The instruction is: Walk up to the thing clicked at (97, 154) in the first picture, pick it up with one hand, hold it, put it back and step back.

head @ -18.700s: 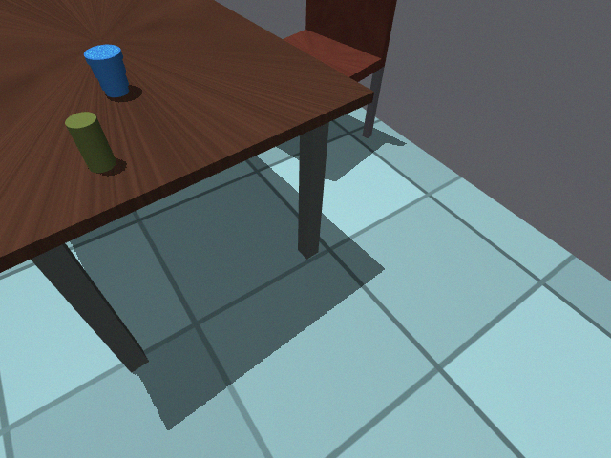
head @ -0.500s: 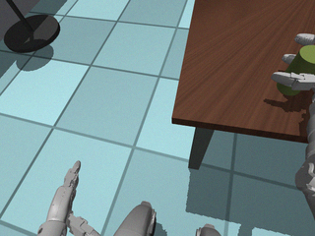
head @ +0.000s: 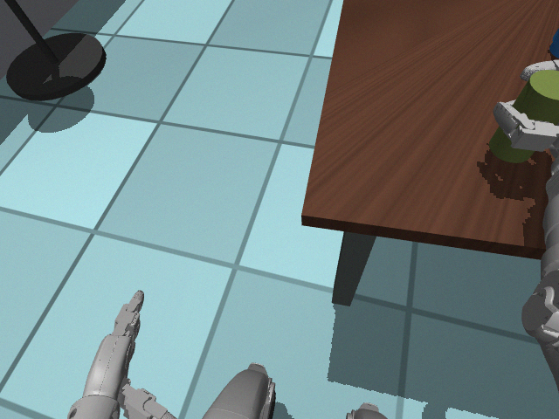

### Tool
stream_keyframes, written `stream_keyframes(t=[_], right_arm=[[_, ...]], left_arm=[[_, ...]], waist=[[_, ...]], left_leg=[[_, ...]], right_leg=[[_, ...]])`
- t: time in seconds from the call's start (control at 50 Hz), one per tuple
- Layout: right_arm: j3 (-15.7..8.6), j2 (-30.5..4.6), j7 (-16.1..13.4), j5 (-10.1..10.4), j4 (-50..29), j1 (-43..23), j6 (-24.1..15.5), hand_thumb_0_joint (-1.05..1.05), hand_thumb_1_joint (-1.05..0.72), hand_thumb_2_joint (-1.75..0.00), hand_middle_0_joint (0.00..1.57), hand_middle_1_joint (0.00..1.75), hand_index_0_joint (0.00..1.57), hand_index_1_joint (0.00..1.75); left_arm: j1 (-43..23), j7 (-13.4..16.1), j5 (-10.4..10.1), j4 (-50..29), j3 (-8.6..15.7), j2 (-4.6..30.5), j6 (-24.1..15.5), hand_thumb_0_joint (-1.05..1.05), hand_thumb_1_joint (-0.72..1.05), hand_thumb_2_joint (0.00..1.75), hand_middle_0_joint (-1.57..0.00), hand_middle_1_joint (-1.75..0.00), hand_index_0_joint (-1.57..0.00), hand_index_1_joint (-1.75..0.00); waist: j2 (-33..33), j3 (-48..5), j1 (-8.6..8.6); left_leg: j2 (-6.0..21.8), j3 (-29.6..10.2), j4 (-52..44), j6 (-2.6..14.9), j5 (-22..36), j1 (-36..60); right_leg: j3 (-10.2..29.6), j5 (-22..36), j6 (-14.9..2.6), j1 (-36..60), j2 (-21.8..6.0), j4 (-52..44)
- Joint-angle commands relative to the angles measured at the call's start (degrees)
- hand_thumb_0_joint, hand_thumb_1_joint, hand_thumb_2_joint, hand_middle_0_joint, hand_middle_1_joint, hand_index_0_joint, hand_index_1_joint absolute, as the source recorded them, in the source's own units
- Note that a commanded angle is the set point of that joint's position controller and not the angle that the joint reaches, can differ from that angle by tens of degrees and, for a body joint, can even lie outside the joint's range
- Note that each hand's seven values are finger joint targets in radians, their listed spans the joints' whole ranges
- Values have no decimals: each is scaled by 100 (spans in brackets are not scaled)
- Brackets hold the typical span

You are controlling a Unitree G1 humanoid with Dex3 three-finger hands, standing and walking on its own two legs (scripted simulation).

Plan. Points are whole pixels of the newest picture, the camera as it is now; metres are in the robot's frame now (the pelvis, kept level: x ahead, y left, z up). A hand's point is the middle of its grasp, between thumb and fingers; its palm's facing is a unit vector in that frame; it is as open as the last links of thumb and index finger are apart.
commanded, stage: settle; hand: right
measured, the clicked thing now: (530, 119) +0.53 -0.22 +0.11
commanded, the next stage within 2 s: lift in 0.54 s
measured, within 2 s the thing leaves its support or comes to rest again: neither
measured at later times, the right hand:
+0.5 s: hand (543, 79) +0.54 -0.21 +0.16, palm faces +0.15 +0.99 +0.03, open 7.9 cm
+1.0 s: hand out of the picture +0.52 -0.21 +0.19, palm faces +0.14 +0.99 +0.02, open 7.9 cm
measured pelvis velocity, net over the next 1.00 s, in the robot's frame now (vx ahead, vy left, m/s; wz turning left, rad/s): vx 0.03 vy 0.00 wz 0.00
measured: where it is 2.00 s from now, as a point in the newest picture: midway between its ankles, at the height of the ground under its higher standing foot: outside the picture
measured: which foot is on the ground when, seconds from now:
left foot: down 0.00-1.00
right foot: down 0.00-1.00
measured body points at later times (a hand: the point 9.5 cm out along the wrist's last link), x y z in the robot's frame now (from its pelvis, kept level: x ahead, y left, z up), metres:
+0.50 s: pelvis +0.02 +0.01 +0.02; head +0.12 -0.01 +0.46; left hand +0.17 +0.27 -0.02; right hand +0.53 -0.27 +0.16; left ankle +0.06 +0.14 -0.68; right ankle -0.01 -0.13 -0.68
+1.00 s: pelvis +0.03 +0.00 +0.03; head +0.09 +0.00 +0.48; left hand +0.17 +0.27 -0.01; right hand +0.51 -0.26 +0.19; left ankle +0.06 +0.14 -0.68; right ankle -0.01 -0.13 -0.68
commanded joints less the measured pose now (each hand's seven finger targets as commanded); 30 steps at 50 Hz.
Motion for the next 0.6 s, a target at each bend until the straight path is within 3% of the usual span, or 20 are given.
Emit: stream_keyframes(t=[0.0,0.02,0.04,0.06,0.1,0.14,0.16,0.2,0.22,0.24,0.28,0.32,0.34,0.36,0.42,0.5,0.52,0.54,0.56,0.58], right_arm=[[54,-1470,-14,106,-1125,-2836,-385,0,-46,-139,139,151,143,151],[32,-1488,-2,111,-1164,-2979,-407,0,-45,-139,139,150,142,150],[-117,-1798,-27,100,-1504,-3243,-436,0,-45,-137,138,149,141,149],[-74,-1703,-12,61,-1091,-2961,-358,0,-45,-138,138,149,141,149],[56,-1364,73,118,-861,-2759,-300,0,-43,-140,138,151,142,151],[103,-1439,133,111,-1278,-2954,-286,0,-43,-139,136,149,139,149],[-55,-1698,116,96,-1316,-3041,-254,0,-43,-139,138,151,141,151],[-5,-1514,159,158,-1082,-2868,-188,0,-43,-139,138,151,142,151],[-15,-1479,171,182,-1122,-2858,-177,0,-42,-139,137,151,141,151],[-150,-1790,143,212,-1713,-3314,-250,0,-43,-138,138,150,141,150],[25,-1513,164,173,-1371,-3084,-194,0,-42,-139,137,150,140,150],[13,-1506,175,172,-1139,-2761,-158,0,-45,-139,136,150,139,150],[-27,-1632,155,184,-1519,-3035,-199,0,-45,-139,137,149,140,149],[-238,-2037,115,169,-2099,-3548,-252,0,-45,-140,136,150,140,150],[86,-1360,145,197,-1223,-2880,-92,0,-43,-139,135,149,138,149],[-300,-2041,96,185,-1891,-3303,-148,0,-43,-140,134,149,137,150],[-25,-1604,135,169,-1414,-2972,-54,0,-41,-142,133,151,137,151],[62,-1305,159,228,-1167,-2694,-11,0,-42,-141,133,150,136,150],[136,-1259,182,229,-1311,-2811,-33,0,-45,-143,134,152,138,152],[-82,-1601,156,232,-1583,-2990,-66,0,-45,-143,134,151,137,151]], left_arm=[[0,56,-58,-834,447,786,-318,0,-53,4,-5,-5,-6,-4],[6,56,-52,-776,484,803,-325,0,-53,3,-5,-5,-6,-4],[-317,64,-66,-1217,408,834,-363,0,-53,4,-5,-5,-6,-4],[82,61,-59,-724,493,820,-325,0,-53,4,-5,-5,-6,-4],[192,36,-69,-757,547,835,-319,0,-53,3,-5,-5,-6,-4],[-50,33,-112,-1125,557,886,-360,0,-53,4,-5,-5,-6,-4],[2,48,-100,-1078,620,970,-349,0,-53,4,-5,-5,-6,-4],[240,5,-118,-713,541,822,-313,0,-53,3,-5,-5,-6,-4],[201,9,-136,-760,582,864,-320,0,-53,3,-5,-5,-6,-4],[-197,24,-150,-1145,541,903,-369,0,-53,4,-5,-5,-6,-4],[114,11,-115,-686,431,735,-342,0,-53,4,-5,-4,-5,-4],[207,8,-147,-620,548,837,-324,0,-54,4,-5,-5,-5,-4],[-58,8,-144,-848,482,828,-345,0,-54,4,-5,-4,-5,-4],[-174,15,-129,-953,503,874,-348,0,-54,4,-5,-5,-5,-4],[239,-15,-130,-388,450,724,-282,0,-53,4,-5,-5,-5,-4],[-70,6,-141,-813,577,957,-311,0,-54,4,-5,-5,-5,-4],[233,-7,-130,-370,530,814,-268,0,-54,4,-5,-5,-5,-4],[230,-39,-156,-397,459,734,-268,0,-54,4,-5,-4,-5,-4],[10,-46,-161,-634,457,759,-291,0,-54,4,-5,-4,-5,-4],[-122,-13,-177,-817,564,896,-314,0,-55,4,-5,-4,-5,-4]], waist=[[-957,-2550,-6],[-982,-2660,34],[-941,-2848,-58],[-913,-2677,-92],[-794,-2584,76],[-809,-3074,5],[-808,-2991,-32],[-735,-2715,-78],[-648,-2787,5],[-873,-3018,-106],[-893,-2904,-145],[-716,-2691,-96],[-854,-3047,-145],[-1049,-3386,-239],[-866,-2594,-157],[-917,-3126,-261],[-927,-2803,-234],[-746,-2588,-190],[-637,-2703,-154],[-585,-3050,-166]], left_leg=[[-178,205,-546,264,1382,1917],[-169,208,-533,260,1470,1950],[-159,174,-568,241,1484,2078],[-156,176,-541,255,1512,2064],[-158,176,-574,251,1690,2098],[-142,178,-561,237,1970,2367],[-139,162,-580,240,1984,2341],[-126,158,-642,231,1906,2362],[-139,186,-650,231,1940,2331],[-116,138,-663,236,1933,2400],[-108,129,-667,240,1998,2446],[-115,123,-709,247,2072,2461],[-105,103,-673,248,2274,2625],[-89,74,-660,250,2386,2726],[-122,126,-765,270,2157,2547],[-93,89,-767,251,2346,2802],[-99,104,-797,257,2224,2715],[-109,123,-849,258,2176,2688],[-103,124,-862,242,2216,2773],[-81,94,-852,230,2402,2976]], right_leg=[[-119,2062,-91,1448,201,-921],[-113,2137,-93,1487,184,-926],[-140,2105,-115,1508,188,-917],[-160,2098,-109,1442,209,-944],[-151,2216,-108,1458,210,-962],[-156,2506,-108,1747,209,-970],[-171,2558,-100,1739,212,-965],[-191,2373,-123,1588,238,-1014],[-139,2435,-123,1675,213,-1047],[-167,2488,-106,1804,207,-1061],[-219,2480,-117,1791,250,-1059],[-211,2543,-124,1705,248,-1098],[-211,2796,-95,1907,246,-1099],[-234,2933,-86,2049,249,-1050],[-227,2726,-86,1861,267,-1174],[-251,2881,-80,2032,242,-1187],[-258,2716,-89,1951,263,-1239],[-240,2670,-96,1873,261,-1300],[-235,2632,-117,1854,259,-1315],[-246,2757,-113,1953,251,-1279]])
